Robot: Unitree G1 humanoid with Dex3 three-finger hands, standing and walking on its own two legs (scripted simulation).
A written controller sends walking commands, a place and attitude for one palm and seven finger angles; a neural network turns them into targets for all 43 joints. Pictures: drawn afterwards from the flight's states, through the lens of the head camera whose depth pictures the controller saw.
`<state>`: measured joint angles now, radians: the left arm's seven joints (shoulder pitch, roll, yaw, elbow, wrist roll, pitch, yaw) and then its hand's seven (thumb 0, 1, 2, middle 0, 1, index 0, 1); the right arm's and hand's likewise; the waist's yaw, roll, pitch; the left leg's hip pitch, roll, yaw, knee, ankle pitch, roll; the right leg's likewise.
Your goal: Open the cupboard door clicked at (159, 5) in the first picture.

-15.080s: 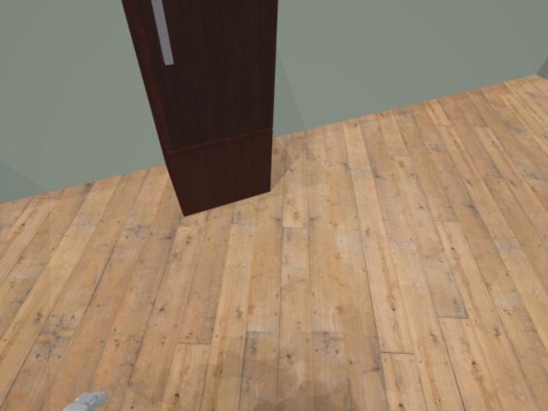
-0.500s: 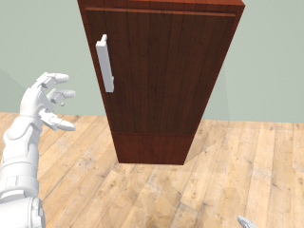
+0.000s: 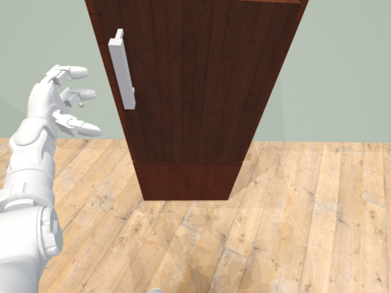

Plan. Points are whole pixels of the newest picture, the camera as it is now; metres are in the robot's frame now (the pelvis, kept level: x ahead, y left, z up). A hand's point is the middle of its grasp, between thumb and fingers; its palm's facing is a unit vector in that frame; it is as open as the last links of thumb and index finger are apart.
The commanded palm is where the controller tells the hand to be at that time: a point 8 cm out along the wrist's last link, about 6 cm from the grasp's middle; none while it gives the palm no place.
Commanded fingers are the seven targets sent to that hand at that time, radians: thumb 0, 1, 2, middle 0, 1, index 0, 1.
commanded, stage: move the hooked fingers beside the handle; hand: left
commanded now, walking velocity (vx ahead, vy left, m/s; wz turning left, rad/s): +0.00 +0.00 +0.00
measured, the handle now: (125, 71) +0.58 +0.16 +0.12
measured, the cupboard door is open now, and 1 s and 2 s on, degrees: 0 0 0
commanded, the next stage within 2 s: slide the fingers in behind the handle in 1.70 s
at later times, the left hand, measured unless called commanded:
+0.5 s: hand (99, 80) +0.53 +0.21 +0.13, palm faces +0.01 -1.00 +0.01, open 14.0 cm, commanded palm +0.51 +0.26 +0.12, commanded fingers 0.00 -0.50 0.30 -0.30 -1.20 -0.30 -1.20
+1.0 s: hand (93, 90) +0.51 +0.22 +0.12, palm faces +0.01 -1.00 +0.03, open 14.0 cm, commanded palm +0.49 +0.26 +0.12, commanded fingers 0.00 -0.50 0.30 -0.30 -1.20 -0.30 -1.20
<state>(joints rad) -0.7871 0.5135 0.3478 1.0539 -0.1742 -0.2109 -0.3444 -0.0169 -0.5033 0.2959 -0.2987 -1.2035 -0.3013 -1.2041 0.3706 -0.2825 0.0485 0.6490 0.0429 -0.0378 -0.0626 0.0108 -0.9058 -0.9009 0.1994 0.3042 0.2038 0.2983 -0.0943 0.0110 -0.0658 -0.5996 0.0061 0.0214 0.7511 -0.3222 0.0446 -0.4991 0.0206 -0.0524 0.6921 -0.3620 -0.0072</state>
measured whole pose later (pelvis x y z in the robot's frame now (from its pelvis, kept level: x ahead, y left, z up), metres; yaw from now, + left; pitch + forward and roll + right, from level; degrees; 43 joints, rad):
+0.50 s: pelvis +0.01 -0.01 -0.01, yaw -2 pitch +17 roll -3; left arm -1.04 0.69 0.44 1.30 -0.09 -0.26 -0.34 -0.02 -0.50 0.30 -0.30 -1.20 -0.30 -1.20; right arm 0.46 -0.30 0.05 0.66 0.02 0.03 -0.05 0.01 -0.91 -0.90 0.20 0.30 0.20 0.30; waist -0.20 0.02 -0.08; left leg -0.77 0.04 0.02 0.82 -0.35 0.03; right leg -0.67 0.06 -0.05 0.74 -0.37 -0.02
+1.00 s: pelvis +0.03 +0.00 -0.01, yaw -2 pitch +16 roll -3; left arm -0.87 0.58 0.42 1.15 -0.13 -0.22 -0.35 -0.02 -0.50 0.30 -0.30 -1.20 -0.30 -1.20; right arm 0.40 -0.28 0.04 0.60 0.02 0.08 -0.03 0.01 -0.91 -0.90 0.20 0.30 0.20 0.30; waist -0.14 0.02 -0.12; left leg -0.70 0.04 0.03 0.81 -0.38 0.04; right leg -0.59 0.05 -0.04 0.72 -0.40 -0.01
